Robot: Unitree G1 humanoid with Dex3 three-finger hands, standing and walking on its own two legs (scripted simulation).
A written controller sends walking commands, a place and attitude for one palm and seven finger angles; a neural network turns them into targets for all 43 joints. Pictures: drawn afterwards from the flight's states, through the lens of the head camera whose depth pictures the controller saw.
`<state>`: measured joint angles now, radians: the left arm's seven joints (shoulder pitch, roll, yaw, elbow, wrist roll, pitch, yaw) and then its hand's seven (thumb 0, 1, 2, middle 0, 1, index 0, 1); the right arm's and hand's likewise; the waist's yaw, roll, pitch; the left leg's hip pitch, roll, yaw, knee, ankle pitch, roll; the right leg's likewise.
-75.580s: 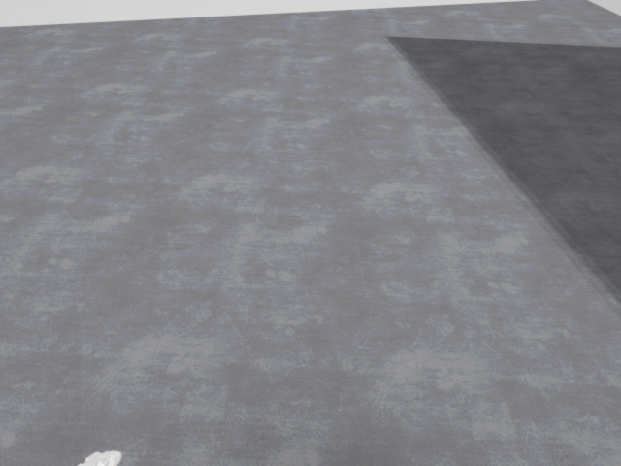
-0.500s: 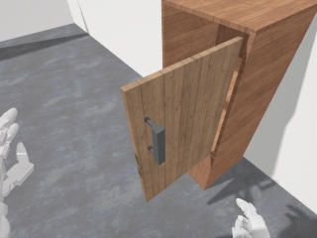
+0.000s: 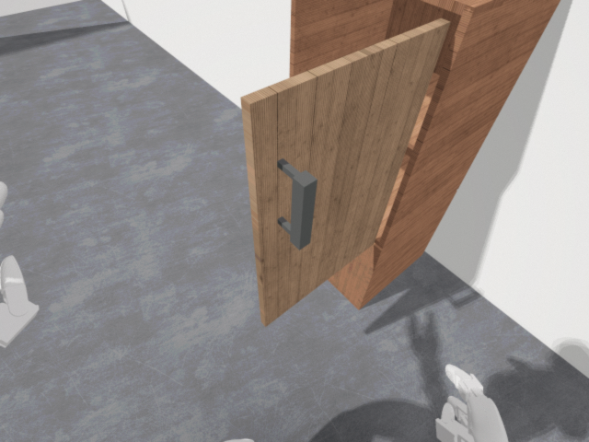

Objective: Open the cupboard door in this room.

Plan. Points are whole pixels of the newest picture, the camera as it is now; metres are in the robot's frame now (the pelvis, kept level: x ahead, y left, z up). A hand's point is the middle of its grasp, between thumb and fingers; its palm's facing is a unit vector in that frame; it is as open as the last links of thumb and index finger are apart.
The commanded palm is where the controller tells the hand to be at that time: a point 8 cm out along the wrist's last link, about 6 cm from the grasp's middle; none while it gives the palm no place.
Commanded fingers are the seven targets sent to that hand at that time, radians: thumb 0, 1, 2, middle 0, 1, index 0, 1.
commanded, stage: step back with the hand held close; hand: left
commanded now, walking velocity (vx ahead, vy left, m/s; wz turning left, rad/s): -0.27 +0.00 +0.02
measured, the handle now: (292, 205) +0.42 +0.04 +0.09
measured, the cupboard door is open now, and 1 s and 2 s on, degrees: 90 90 90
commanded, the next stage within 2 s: stop stepping back and stand still in 0.50 s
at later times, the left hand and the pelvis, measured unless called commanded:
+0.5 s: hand out of the picture +0.11 +0.28 +0.19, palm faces +0.51 -0.75 -0.43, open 7.4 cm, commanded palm +0.04 +0.31 +0.19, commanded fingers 0.00 0.90 0.90 -0.20 -0.30 -0.20 -0.30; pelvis -0.09 +0.00 +0.00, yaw +2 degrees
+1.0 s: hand out of the picture +0.00 +0.24 +0.18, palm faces +0.35 -0.78 -0.52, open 7.4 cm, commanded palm -0.04 +0.28 +0.19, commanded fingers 0.00 0.90 0.90 -0.20 -0.30 -0.20 -0.30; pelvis -0.19 -0.01 +0.01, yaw -3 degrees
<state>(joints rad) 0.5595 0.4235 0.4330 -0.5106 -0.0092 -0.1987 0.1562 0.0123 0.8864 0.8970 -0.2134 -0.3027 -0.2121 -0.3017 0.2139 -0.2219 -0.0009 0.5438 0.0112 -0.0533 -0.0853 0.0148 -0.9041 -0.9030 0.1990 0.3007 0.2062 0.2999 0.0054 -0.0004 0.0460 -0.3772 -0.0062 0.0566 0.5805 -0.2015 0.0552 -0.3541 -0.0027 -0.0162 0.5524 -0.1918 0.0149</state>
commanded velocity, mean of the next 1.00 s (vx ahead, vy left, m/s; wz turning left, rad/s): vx -0.11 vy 0.01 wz -0.02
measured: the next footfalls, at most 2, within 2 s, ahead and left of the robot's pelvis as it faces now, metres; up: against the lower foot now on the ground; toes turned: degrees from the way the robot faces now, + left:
right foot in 0.60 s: -0.16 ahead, -0.09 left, +0.00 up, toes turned -5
left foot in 0.72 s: +0.01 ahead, +0.07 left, +0.00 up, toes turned -2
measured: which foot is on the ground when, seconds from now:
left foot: down 0.00-0.60, up 0.62-0.70, down 0.72-0.90, up 0.92-1.00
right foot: down 0.00-0.30, up 0.32-0.58, down 0.60-1.00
